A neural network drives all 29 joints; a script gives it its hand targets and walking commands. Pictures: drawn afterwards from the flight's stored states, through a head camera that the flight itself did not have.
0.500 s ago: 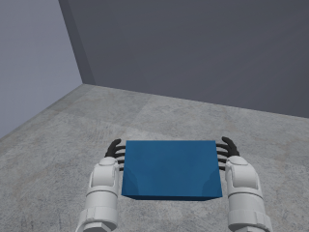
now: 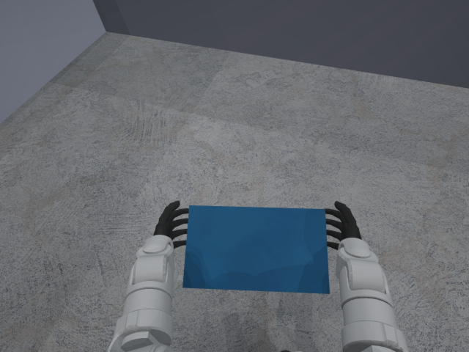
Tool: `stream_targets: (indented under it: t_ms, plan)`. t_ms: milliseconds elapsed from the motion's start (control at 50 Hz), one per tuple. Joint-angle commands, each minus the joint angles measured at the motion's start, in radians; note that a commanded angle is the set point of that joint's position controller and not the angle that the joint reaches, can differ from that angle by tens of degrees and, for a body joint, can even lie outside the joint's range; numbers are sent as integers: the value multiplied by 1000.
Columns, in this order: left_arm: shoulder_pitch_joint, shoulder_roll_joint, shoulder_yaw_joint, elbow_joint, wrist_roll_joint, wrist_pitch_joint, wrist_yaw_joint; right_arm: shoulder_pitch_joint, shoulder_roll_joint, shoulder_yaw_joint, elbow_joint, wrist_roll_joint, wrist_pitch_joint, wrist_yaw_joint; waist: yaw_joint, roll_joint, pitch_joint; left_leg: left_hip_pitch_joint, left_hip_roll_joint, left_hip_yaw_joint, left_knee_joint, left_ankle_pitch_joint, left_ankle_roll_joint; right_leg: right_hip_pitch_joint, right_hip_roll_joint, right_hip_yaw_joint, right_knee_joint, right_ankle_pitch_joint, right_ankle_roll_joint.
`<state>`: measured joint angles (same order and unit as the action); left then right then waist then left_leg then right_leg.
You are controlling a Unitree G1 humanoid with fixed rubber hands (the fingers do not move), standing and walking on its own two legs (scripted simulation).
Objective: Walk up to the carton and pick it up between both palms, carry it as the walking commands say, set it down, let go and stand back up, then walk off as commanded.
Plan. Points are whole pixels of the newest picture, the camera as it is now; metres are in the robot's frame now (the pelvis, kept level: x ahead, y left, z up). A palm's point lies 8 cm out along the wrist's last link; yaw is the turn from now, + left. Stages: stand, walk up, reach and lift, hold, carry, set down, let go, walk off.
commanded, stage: set down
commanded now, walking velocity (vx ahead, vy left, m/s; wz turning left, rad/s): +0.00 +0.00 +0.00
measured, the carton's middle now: (254, 249) +0.34 -0.01 -0.15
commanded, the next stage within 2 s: none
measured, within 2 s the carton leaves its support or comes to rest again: neither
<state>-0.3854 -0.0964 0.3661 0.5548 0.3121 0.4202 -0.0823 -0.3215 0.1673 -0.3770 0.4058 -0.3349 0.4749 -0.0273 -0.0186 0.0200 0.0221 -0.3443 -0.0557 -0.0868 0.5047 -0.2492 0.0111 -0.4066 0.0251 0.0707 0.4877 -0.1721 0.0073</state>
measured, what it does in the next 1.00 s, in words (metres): lowers itself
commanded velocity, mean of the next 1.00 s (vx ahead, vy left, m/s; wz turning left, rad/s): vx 0.00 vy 0.00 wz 0.00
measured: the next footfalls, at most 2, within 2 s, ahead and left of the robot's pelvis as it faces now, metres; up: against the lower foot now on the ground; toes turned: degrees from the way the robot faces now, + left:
none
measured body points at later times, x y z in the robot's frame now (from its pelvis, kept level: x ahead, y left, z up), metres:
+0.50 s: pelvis -0.03 +0.01 -0.06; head +0.12 -0.01 +0.37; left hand +0.34 +0.16 -0.12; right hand +0.33 -0.17 -0.13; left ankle +0.00 +0.11 -0.74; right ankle +0.05 -0.12 -0.74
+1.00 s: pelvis -0.05 -0.01 -0.12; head +0.16 -0.02 +0.28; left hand +0.37 +0.18 -0.20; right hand +0.36 -0.16 -0.22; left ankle +0.00 +0.11 -0.74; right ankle +0.05 -0.12 -0.74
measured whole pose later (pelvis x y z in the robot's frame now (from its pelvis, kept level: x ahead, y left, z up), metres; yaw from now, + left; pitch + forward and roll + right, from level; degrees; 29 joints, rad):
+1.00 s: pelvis -0.05 -0.01 -0.12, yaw +3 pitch +39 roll +1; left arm -0.68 0.03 0.34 0.69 0.17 0.28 0.05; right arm -0.62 0.13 -0.43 0.57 -0.22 0.27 -0.12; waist -0.01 0.02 -0.24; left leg -1.44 -0.11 -0.08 1.19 -0.42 -0.02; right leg -1.50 0.08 0.11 1.16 -0.33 0.03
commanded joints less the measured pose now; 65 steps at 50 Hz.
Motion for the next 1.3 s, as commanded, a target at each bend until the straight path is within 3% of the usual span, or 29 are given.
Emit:
stream_targets:
  t_ms: [0, 80, 100, 160, 220, 260, 300, 360, 400, 460, 480, 580, 640, 680, 700, 720, 760, 780, 800, 820, 920, 940, 960, 1020, 1180, 1200, 1220, 1260, 1280]
  plan:
    - [-480, -901, -547, -103, -227, -153, -217, -438, 870, 611, 80, 204, -151, 287, 18, -58, -649, -98, -34, -19, 31, 361, -6, 304, 39, 19, 126, 451, -11]
    - [-527, -932, -595, -96, -208, -165, -174, -397, 755, 465, 193, 156, -193, 302, -62, 122, -597, -16, -17, -32, 97, 413, -57, -32, 77, -18, 142, 204, -44]
    - [-483, -900, -568, -98, -178, -158, -160, -449, 758, 458, 169, 164, -195, 314, -8, 156, -563, -25, -17, -31, 103, 418, -64, -93, 83, -36, 175, 157, -39]
    - [-554, -908, -648, -154, -202, -184, -127, -437, 702, 401, 191, 150, -232, 330, -80, 262, -640, 53, 8, -59, 143, 501, -100, -263, 88, -41, 201, 103, -59]
    - [-466, -936, -599, -53, -209, -187, -103, -538, 683, 423, 162, 194, -242, 349, -35, 172, -651, -10, 22, -82, 178, 473, -87, -332, 91, -39, 257, 58, -54]
    - [-515, -900, -596, -51, -211, -211, -105, -574, 709, 476, 147, 203, -242, 344, -56, 67, -678, -145, -9, -40, 215, 335, -69, -273, 85, -25, 275, 109, -41]
    - [-508, -876, -556, 21, -218, -204, -117, -662, 779, 560, 113, 234, -224, 334, 23, -31, -747, -216, -27, -14, 225, 235, -28, -157, 80, -23, 300, 127, -20]
    - [-627, -861, -532, 24, -237, -206, -148, -643, 826, 548, 167, 185, -205, 314, -44, -175, -774, -383, -49, 26, 257, 68, -4, -98, 74, -23, 312, 89, 5]
    - [-658, -865, -537, 20, -265, -200, -160, -750, 798, 582, 135, 218, -208, 312, 1, -128, -833, -401, -54, 30, 272, 73, -14, -160, 75, -32, 349, 64, 3]
    - [-736, -867, -547, -11, -256, -196, -183, -689, 872, 569, 170, 206, -194, 283, -36, -121, -851, -435, -63, 38, 345, 100, -6, -244, 86, -35, 393, 81, 10]
    - [-750, -846, -515, 8, -263, -202, -193, -755, 895, 582, 143, 226, -205, 272, 15, -132, -902, -517, -76, 67, 382, 78, -13, -153, 77, -1, 388, 77, 12]
    - [-767, -850, -493, 65, -226, -170, -231, -758, 865, 527, 180, 224, -189, 256, 2, 13, -923, -643, -81, 88, 412, 20, -21, -247, 77, -10, 446, 55, 6]
    - [-812, -856, -482, 72, -221, -175, -241, -722, 888, 502, 258, 212, -180, 241, -10, 11, -935, -720, -87, 96, 472, -28, -18, -269, 84, 10, 473, -4, 12]
    - [-780, -796, -462, 71, -212, -183, -258, -780, 965, 563, 169, 245, -185, 239, 55, -10, -1033, -760, -93, 100, 487, -3, -10, -206, 78, 31, 502, 78, 20]
    - [-783, -824, -464, 77, -204, -174, -254, -750, 917, 529, 196, 238, -188, 235, 27, 46, -987, -775, -84, 114, 470, 8, -15, -247, 76, 16, 495, 95, 16]
    - [-820, -822, -466, 74, -214, -186, -258, -829, 947, 588, 154, 280, -197, 235, 86, 20, -1082, -804, -97, 118, 513, 22, -7, -201, 77, 53, 498, 62, 23]
    - [-798, -803, -454, 98, -217, -186, -264, -798, 926, 572, 153, 242, -201, 213, 44, -15, -1066, -883, -111, 106, 539, 5, -5, -190, 84, 42, 529, 92, 24]
    - [-808, -805, -465, 79, -228, -188, -262, -796, 939, 581, 172, 264, -190, 221, 74, 8, -1064, -860, -91, 123, 525, 11, -3, -222, 73, 31, 545, 99, 28]
    - [-832, -812, -448, 101, -232, -189, -267, -820, 885, 562, 200, 262, -200, 211, 29, 0, -993, -947, -95, 116, 536, -3, -7, -243, 68, 38, 541, 112, 25]
    - [-766, -821, -448, 116, -233, -189, -265, -804, 898, 576, 157, 260, -213, 206, 54, 2, -1106, -911, -94, 113, 548, 22, -14, -214, 71, 33, 564, 139, 17]
    - [-930, -827, -561, 41, -309, -217, -251, -821, 859, 537, 189, 219, -239, 199, -77, -59, -1154, -888, -91, 96, 607, 57, -34, -428, 100, -51, 634, 125, 12]
    - [-793, -834, -492, 130, -277, -219, -238, -867, 847, 570, 134, 233, -255, 194, -8, -76, -1174, -914, -96, 102, 629, 110, -30, -404, 96, -41, 658, 185, 19]
    - [-896, -808, -552, 64, -319, -228, -240, -821, 853, 545, 148, 226, -254, 191, -76, -84, -1201, -913, -88, 78, 630, 139, -28, -438, 102, -59, 682, 235, 20]
    - [-863, -823, -499, 156, -310, -231, -230, -919, 832, 579, 116, 243, -263, 181, -3, -99, -1202, -993, -99, 96, 685, 76, -32, -496, 90, -42, 718, 143, 22]
    - [-965, -827, -561, 64, -298, -228, -147, -934, 820, 584, 190, 298, -244, 208, 26, 42, -1277, -912, -96, 93, 766, 102, -47, -721, 106, -78, 828, 51, 26]
    - [-1006, -830, -591, 49, -311, -227, -141, -907, 823, 563, 222, 294, -238, 215, -36, 35, -1286, -898, -86, 71, 779, 96, -48, -797, 118, -101, 851, 44, 24]
    - [-970, -829, -560, 131, -289, -210, -135, -973, 766, 535, 232, 301, -244, 226, 29, 105, -1198, -891, -83, 74, 759, 26, -62, -891, 105, -100, 850, -62, 18]
    - [-1048, -791, -593, 10, -310, -223, -118, -947, 845, 567, 267, 329, -227, 230, 10, 30, -1279, -935, -90, 84, 803, 10, -48, -820, 112, -87, 873, -33, 19]
    - [-1057, -788, -572, 51, -290, -223, -113, -994, 802, 541, 261, 337, -239, 234, 24, 73, -1225, -949, -80, 66, 799, 39, -45, -905, 107, -93, 904, -11, 23]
